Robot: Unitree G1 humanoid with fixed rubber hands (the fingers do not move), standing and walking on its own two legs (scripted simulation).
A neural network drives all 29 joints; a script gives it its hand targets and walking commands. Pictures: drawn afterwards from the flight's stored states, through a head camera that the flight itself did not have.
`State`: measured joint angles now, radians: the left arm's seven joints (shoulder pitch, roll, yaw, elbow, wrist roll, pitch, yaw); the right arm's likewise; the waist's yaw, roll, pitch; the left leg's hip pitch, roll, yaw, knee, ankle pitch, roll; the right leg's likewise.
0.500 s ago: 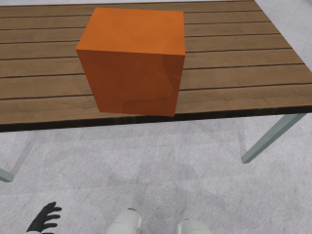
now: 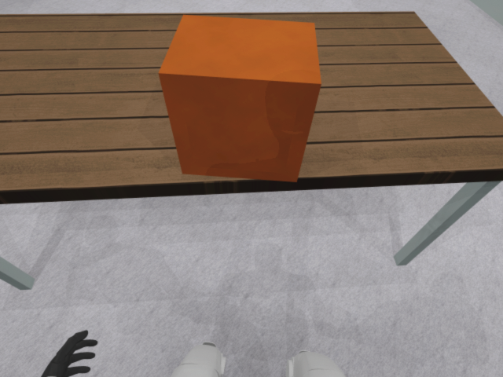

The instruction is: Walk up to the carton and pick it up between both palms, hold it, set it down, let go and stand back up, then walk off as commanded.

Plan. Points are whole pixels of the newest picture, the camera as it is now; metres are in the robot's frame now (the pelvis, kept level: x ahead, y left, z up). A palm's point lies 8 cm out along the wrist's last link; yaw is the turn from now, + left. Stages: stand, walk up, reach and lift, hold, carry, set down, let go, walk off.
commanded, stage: walk up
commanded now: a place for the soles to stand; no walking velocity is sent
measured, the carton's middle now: (243, 103) +0.60 +0.04 +0.06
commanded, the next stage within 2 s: none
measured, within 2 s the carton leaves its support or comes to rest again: neither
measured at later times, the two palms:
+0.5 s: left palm out of the picture +0.06 +0.34 -0.10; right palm out of the picture +0.05 -0.30 -0.09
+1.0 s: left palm out of the picture +0.04 +0.34 -0.09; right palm out of the picture +0.07 -0.30 -0.10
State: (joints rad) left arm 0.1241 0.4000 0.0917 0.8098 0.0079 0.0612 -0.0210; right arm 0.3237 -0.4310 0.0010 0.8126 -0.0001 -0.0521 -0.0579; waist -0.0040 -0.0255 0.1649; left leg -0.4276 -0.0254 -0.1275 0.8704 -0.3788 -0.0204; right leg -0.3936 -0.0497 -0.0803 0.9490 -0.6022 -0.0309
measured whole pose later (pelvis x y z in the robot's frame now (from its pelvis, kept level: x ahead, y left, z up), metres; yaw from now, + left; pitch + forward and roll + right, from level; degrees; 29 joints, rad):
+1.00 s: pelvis -0.01 +0.01 +0.00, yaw +2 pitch -5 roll +0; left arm 0.23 0.40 0.09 0.81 0.01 0.01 -0.03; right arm 0.32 -0.43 0.00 0.81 0.00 -0.06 -0.05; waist 0.06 0.02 0.13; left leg -0.42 -0.02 -0.12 0.87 -0.36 -0.02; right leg -0.34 -0.07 -0.08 0.91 -0.48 -0.03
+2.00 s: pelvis -0.01 +0.02 +0.00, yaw +3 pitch -3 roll +1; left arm 0.23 0.41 0.08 0.81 0.02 0.00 -0.03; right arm 0.32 -0.43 0.00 0.81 0.00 -0.05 -0.05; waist 0.06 -0.01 0.11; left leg -0.50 -0.04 -0.12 0.93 -0.44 -0.01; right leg -0.36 -0.07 -0.09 0.89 -0.47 -0.02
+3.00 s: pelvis -0.01 +0.05 +0.00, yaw +5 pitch -3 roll -1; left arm 0.19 0.41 0.07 0.81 0.01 0.01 -0.02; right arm 0.32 -0.42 0.00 0.81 0.00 -0.07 -0.03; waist 0.03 0.00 0.11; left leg -0.44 -0.03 -0.12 0.84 -0.35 -0.01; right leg -0.35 -0.06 -0.08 0.87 -0.52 -0.01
